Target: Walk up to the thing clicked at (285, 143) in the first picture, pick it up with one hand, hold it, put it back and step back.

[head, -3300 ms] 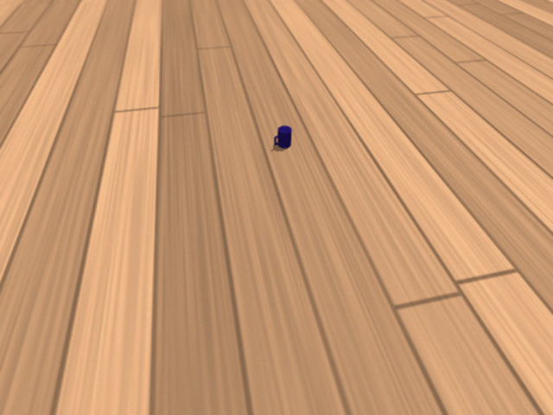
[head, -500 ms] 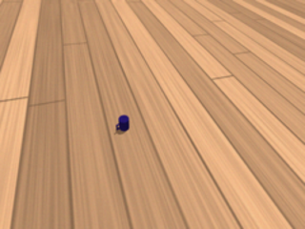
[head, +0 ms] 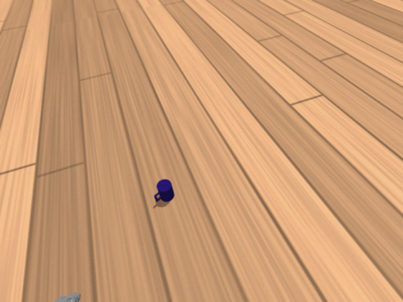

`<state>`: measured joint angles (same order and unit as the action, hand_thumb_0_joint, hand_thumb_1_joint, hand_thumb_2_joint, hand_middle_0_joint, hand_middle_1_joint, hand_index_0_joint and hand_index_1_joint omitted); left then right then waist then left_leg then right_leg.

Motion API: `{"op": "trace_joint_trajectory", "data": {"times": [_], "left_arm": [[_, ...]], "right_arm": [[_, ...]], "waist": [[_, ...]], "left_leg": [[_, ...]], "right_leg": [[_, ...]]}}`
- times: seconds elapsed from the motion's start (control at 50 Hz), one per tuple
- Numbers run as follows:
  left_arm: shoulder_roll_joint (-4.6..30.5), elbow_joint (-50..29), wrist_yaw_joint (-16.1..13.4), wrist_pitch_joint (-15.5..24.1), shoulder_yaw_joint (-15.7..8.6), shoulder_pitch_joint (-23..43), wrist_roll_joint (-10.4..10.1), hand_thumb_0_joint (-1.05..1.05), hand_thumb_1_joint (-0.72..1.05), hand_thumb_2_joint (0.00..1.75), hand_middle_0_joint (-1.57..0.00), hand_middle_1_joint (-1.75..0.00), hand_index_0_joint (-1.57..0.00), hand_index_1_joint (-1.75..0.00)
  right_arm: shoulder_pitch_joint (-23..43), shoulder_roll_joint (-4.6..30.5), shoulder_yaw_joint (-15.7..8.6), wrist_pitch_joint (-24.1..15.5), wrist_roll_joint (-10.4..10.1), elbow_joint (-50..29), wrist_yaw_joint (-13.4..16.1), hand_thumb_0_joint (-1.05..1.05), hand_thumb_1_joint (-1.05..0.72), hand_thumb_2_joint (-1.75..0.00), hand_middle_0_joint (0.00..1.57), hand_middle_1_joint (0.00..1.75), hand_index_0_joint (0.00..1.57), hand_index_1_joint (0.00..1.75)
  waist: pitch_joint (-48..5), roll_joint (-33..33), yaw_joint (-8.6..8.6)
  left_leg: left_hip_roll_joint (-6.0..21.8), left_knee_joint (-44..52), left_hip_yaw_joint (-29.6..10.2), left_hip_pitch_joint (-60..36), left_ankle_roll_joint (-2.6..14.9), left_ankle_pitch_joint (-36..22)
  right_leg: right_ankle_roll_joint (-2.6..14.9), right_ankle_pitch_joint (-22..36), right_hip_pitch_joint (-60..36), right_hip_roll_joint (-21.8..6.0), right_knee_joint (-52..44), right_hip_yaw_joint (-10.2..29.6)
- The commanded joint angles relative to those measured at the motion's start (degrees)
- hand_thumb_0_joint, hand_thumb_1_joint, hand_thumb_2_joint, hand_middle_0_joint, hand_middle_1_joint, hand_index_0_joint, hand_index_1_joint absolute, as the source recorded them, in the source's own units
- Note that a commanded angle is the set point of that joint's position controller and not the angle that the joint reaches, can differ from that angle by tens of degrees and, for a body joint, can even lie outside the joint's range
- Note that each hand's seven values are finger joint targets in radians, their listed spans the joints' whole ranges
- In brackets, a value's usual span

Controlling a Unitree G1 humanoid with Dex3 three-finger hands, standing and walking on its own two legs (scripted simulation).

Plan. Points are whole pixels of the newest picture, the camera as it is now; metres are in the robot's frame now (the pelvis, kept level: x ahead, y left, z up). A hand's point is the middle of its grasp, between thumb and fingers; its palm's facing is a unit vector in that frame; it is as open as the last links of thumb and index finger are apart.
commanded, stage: walk up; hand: left
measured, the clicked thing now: (163, 192) +0.80 +0.28 -0.71
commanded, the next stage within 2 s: none
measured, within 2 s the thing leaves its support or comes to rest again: neither
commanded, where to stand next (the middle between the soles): +0.43 +0.04 m, yaw +0 degrees
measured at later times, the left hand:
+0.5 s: hand (78, 275) +0.23 +0.32 -0.15, palm faces -0.06 -0.94 -0.34, open 7.4 cm
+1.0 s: hand (95, 218) +0.37 +0.32 -0.14, palm faces -0.03 -0.91 -0.42, open 7.4 cm
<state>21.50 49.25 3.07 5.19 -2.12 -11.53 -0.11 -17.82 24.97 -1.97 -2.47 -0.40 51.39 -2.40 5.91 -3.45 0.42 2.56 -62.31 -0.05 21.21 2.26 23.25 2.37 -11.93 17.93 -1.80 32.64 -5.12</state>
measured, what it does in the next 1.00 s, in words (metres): walks ahead: left foot, then right foot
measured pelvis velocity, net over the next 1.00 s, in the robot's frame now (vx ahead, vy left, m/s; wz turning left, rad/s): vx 0.33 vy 0.03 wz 0.01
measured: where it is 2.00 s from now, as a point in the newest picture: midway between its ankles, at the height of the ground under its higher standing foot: (205, 269)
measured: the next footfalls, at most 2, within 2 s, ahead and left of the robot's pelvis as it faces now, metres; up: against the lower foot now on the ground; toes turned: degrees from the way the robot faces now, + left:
left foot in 0.28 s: +0.25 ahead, +0.16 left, +0.00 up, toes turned +6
right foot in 0.70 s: +0.43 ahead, -0.08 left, +0.00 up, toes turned -2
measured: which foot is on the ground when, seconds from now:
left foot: up 0.00-0.26, down 0.28-0.70, up 0.72-1.00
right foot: down 0.00-0.32, up 0.34-0.68, down 0.70-1.00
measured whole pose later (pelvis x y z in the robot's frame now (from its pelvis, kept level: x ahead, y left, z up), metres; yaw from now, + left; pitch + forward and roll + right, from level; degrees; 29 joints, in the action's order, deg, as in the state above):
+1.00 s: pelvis +0.33 +0.03 -0.01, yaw +1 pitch -2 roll -1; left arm 24.1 49.5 1.0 4.0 -1.1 -17.7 0.8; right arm -13.0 24.5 -2.7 -1.4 0.4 50.3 -2.6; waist 6.3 -2.3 -2.1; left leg 4.3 -41.6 1.3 25.3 0.6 15.1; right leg -0.5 -17.1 16.3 -3.2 35.9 -3.5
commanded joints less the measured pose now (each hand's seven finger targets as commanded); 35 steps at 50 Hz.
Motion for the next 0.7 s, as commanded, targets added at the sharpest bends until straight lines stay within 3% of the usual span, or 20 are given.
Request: {"op": "trace_joint_trajectory", "data": {"times": [0.0,0.06,0.16,0.2,0.24,0.26,0.28,0.3,0.32,0.34,0.36,0.4,0.44,0.5,0.54,0.58,0.62,0.64,0.66,0.68], "left_arm": [[16.4,-3.2,-1.6,1.1,-5.0,-5.1,-0.1,0.0,0.9,0.9,-0.2,-0.3,-0.2,-0.3],[17.4,-4.6,-1.3,1.2,-5.5,-4.8,0.6,0.0,0.9,0.9,-0.2,-0.3,-0.2,-0.3],[18.3,-5.0,-0.9,1.0,-5.4,-4.6,0.7,0.0,0.9,0.9,-0.2,-0.3,-0.2,-0.3],[18.7,-4.9,-0.7,0.6,-5.4,-4.1,0.6,0.0,0.9,0.9,-0.2,-0.3,-0.2,-0.3],[17.4,-4.6,-0.8,0.2,-4.5,-4.7,0.8,0.0,0.9,0.9,-0.2,-0.3,-0.2,-0.3],[15.0,-4.9,-0.9,0.1,-3.4,-6.0,1.0,0.0,0.9,0.9,-0.2,-0.3,-0.2,-0.3],[11.3,-5.6,-0.9,0.1,-2.3,-7.9,0.2,0.0,0.9,0.9,-0.2,-0.3,-0.2,-0.3],[12.8,-4.8,-1.6,-0.2,-3.0,-8.0,0.0,0.0,0.9,0.9,-0.2,-0.3,-0.2,-0.3],[16.5,-4.3,-2.3,-0.4,-3.3,-4.7,0.6,0.0,0.9,0.9,-0.2,-0.3,-0.2,-0.3],[15.9,-3.4,-2.2,-0.6,-2.9,-5.8,0.2,0.0,0.9,0.9,-0.2,-0.3,-0.2,-0.3],[15.3,-2.2,-2.1,-0.7,-3.0,-7.5,-0.5,0.0,0.9,0.9,-0.2,-0.3,-0.2,-0.3],[15.1,-0.6,-1.4,-1.1,-3.2,-10.0,-0.3,0.0,0.9,0.9,-0.2,-0.3,-0.2,-0.3],[13.9,-0.8,-0.6,-1.4,-3.2,-8.9,0.0,0.0,0.9,0.9,-0.2,-0.3,-0.2,-0.3],[13.0,-2.2,0.0,-1.3,-3.3,-5.2,0.5,0.0,0.9,0.9,-0.2,-0.3,-0.2,-0.3],[12.9,-2.0,0.1,-1.0,-3.8,-4.0,0.6,0.0,0.9,0.9,-0.2,-0.3,-0.2,-0.3],[13.0,-1.3,0.2,-0.7,-4.1,-5.1,0.5,0.0,0.9,0.9,-0.2,-0.3,-0.2,-0.3],[13.3,0.3,-0.1,-0.4,-4.6,-8.7,0.6,0.0,0.9,0.9,-0.2,-0.3,-0.2,-0.3],[14.6,1.0,-0.5,0.0,-5.3,-11.6,0.8,0.0,0.9,0.9,-0.2,-0.3,-0.2,-0.3],[17.5,1.6,-1.3,0.7,-6.5,-15.8,1.1,0.0,0.9,0.9,-0.2,-0.3,-0.2,-0.3],[22.3,0.3,-2.1,1.5,-7.2,-18.4,1.2,0.0,0.9,0.9,-0.2,-0.3,-0.2,-0.3]], "right_arm": [[-4.7,10.1,-4.0,-0.9,0.9,-2.6,-0.2,0.0,-0.9,-0.9,0.2,0.3,0.2,0.3],[0.2,9.6,-4.3,-0.7,1.5,-4.0,-1.2,0.0,-0.9,-0.9,0.2,0.3,0.2,0.3],[4.0,9.1,-4.9,-1.6,1.7,-4.8,-2.1,0.0,-0.9,-0.9,0.2,0.3,0.2,0.3],[3.5,9.3,-5.1,-2.1,1.6,-4.5,-2.1,0.0,-0.9,-0.9,0.2,0.3,0.2,0.3],[0.2,9.8,-5.5,-2.6,1.9,-3.4,-1.5,0.0,-0.9,-0.9,0.2,0.3,0.2,0.3],[-4.1,12.0,-6.1,-2.9,1.9,-2.2,-0.8,0.0,-0.9,-0.9,0.2,0.3,0.2,0.3],[-8.5,16.6,-7.4,-3.5,2.4,-2.3,-0.1,0.0,-0.9,-0.9,0.2,0.3,0.2,0.3],[-10.0,20.5,-8.2,-3.5,1.3,-3.5,0.1,0.0,-0.9,-0.9,0.2,0.3,0.2,0.3],[-8.6,19.1,-8.0,-3.1,0.5,-3.4,0.3,0.0,-0.9,-0.9,0.2,0.3,0.2,0.3],[-5.7,16.7,-6.9,-3.1,0.3,-4.4,0.7,0.0,-0.9,-0.9,0.2,0.3,0.2,0.3],[-3.3,14.9,-6.1,-3.2,0.4,-5.1,1.0,0.0,-0.9,-0.9,0.2,0.3,0.2,0.3],[-1.0,14.0,-5.4,-3.4,0.2,-5.3,1.0,0.0,-0.9,-0.9,0.2,0.3,0.2,0.3],[-0.8,14.0,-5.5,-3.3,0.7,-6.2,1.0,0.0,-0.9,-0.9,0.2,0.3,0.2,0.3],[-1.4,14.9,-5.7,-3.2,0.8,-6.8,0.8,0.0,-0.9,-0.9,0.2,0.3,0.2,0.3],[-0.2,14.7,-5.5,-3.1,1.0,-7.4,0.5,0.0,-0.9,-0.9,0.2,0.3,0.2,0.3],[1.3,14.6,-5.3,-2.7,0.8,-8.1,0.3,0.0,-0.9,-0.9,0.2,0.3,0.2,0.3],[3.1,14.0,-5.1,-1.9,0.6,-8.8,0.1,0.0,-0.9,-0.9,0.2,0.3,0.2,0.3],[2.3,11.9,-4.4,-1.6,0.7,-9.1,0.1,0.0,-0.9,-0.9,0.2,0.3,0.2,0.3],[-0.4,8.4,-3.0,-1.6,0.5,-9.1,0.1,0.0,-0.9,-0.9,0.2,0.3,0.2,0.3],[-1.0,5.2,-1.8,-1.5,0.7,-10.2,0.1,0.0,-0.9,-0.9,0.2,0.3,0.2,0.3]], "waist": [[-4.6,12.2,-1.11],[-2.2,11.8,-2.18],[-2.2,10.4,-2.36],[-2.1,9.4,-1.35],[-3.4,6.5,1.09],[-6.1,1.1,3.31],[-9.6,-11.9,5.04],[-9.5,-14.6,5.58],[-6.9,-5.3,5.13],[-5.6,-1.6,3.17],[-4.9,-2.3,1.7],[-3.6,-6.2,-0.16],[-3.8,-7.3,0.7],[-2.4,-6.6,1.57],[-1.7,-5.8,0.93],[-2.0,-5.7,-0.07],[-3.2,-3.0,-2.55],[-5.2,1.3,-3.96],[-7.3,12.4,-6.38],[-6.8,21.7,-6.31]], "left_leg": [[2.9,5.4,-1.3,9.1,-1.51,-6.2],[4.1,14.7,0.2,9.1,-2.71,-7.7],[3.3,25.4,2.3,1.0,-2.47,-14.4],[2.1,28.5,3.9,-2.8,-1.81,-13.1],[-0.5,30.4,5.8,-10.6,-0.91,-10.0],[-0.7,32.5,3.7,-19.0,0.48,-5.0],[11.7,41.4,-17.3,-27.0,5.54,4.1],[22.7,48.4,-37.2,-29.2,12.46,4.0],[22.7,46.4,-35.1,-24.0,14.17,-1.3],[19.4,45.0,-25.4,-21.5,12.2,-8.9],[16.5,44.2,-18.6,-19.9,10.66,-13.1],[13.6,44.8,-10.2,-13.3,8.92,-15.9],[12.7,45.3,-7.5,-13.1,9.92,-16.7],[14.2,45.6,-6.7,-12.9,12.01,-16.0],[12.9,44.8,-4.4,-7.6,10.9,-15.2],[11.5,43.0,-3.4,-4.2,9.55,-9.5],[10.3,37.4,-2.4,0.7,7.73,-2.6],[8.2,30.1,-0.6,2.8,6.28,-4.7],[3.9,15.4,3.0,8.1,4.08,-3.8],[-2.8,-0.2,4.3,17.0,0.79,7.3]], "right_leg": [[9.74,4.5,-8.5,-12.8,-17.1,13.2],[11.12,-7.4,-4.8,-13.6,-19.7,11.9],[9.43,-14.7,-0.5,-13.2,-18.1,10.1],[8.72,-14.7,0.1,-12.8,-15.5,9.6],[7.24,-8.6,2.9,-10.9,-7.0,6.9],[5.65,-1.5,6.4,-8.6,3.3,4.6],[1.42,-1.0,15.4,-2.0,23.0,-1.1],[0.21,-19.5,23.8,3.2,30.8,1.3],[0.44,-19.5,23.7,-0.3,34.7,7.9],[0.47,-15.4,22.0,-1.3,34.5,10.2],[0.46,-12.4,20.4,-2.7,32.5,10.3],[-0.38,-8.5,15.2,-4.3,27.1,8.1],[-1.69,-8.1,13.6,-4.0,22.0,5.8],[-2.26,-5.7,13.3,-4.8,14.2,3.8],[-2.0,-1.7,7.5,-4.0,9.2,2.7],[-1.71,0.4,2.1,-2.3,6.3,1.7],[-1.41,2.7,-7.4,0.1,2.0,-0.1],[-0.8,-0.1,-14.0,1.1,-0.4,0.4],[0.92,-9.4,-20.7,-4.0,-7.1,9.7],[5.96,-16.5,-22.2,-18.9,-16.4,34.6]]}}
